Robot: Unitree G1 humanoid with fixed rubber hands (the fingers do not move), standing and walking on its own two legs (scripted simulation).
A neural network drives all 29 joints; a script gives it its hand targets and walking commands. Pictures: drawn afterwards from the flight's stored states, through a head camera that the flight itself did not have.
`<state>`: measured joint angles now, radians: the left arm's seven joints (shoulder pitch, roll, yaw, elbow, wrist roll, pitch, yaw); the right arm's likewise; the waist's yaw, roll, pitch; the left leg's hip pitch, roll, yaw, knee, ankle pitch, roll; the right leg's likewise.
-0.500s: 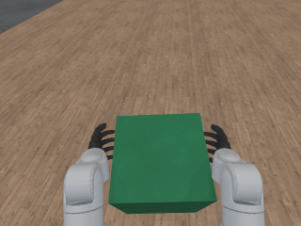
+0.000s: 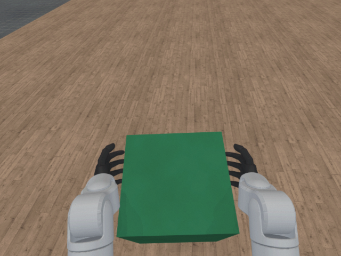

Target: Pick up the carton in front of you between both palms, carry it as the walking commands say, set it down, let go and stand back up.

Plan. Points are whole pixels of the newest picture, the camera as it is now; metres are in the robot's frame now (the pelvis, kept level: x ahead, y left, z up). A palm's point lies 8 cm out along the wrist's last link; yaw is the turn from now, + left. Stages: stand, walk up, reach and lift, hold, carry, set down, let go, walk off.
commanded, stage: carry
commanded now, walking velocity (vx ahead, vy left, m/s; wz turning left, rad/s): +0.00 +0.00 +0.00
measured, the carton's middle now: (176, 193) +0.30 +0.01 +0.00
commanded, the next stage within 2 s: none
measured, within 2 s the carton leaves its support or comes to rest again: neither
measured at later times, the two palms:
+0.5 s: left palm (126, 106) +0.53 +0.14 +0.10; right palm (223, 103) +0.52 -0.14 +0.11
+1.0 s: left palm (143, 87) +0.59 +0.10 +0.13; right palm (237, 89) +0.57 -0.19 +0.12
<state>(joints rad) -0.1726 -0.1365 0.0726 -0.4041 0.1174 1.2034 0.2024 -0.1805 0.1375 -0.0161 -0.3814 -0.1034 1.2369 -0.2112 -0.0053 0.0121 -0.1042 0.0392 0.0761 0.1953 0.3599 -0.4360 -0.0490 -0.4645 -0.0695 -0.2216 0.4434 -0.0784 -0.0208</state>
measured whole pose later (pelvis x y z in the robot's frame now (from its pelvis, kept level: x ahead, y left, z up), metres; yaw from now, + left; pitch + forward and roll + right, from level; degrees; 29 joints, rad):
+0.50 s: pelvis +0.25 +0.00 +0.01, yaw -2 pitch +4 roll +2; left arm -0.22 -0.14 0.10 -0.29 0.15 1.26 0.20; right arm -0.25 0.15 -0.05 -0.25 -0.14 1.27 -0.21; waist 0.01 -0.06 -0.12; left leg -0.37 0.04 0.23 0.49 -0.18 0.05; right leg -0.10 -0.09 -0.16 0.48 -0.39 0.03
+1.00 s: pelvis +0.30 -0.04 +0.02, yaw -3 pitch +4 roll +3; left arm -0.22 -0.14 0.12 -0.35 0.14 1.23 0.18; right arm -0.25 0.15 -0.02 -0.32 -0.12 1.27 -0.24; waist -0.01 -0.02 -0.11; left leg -0.29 0.06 0.18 0.46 -0.17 0.01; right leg -0.07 -0.06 -0.16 0.40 -0.35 0.03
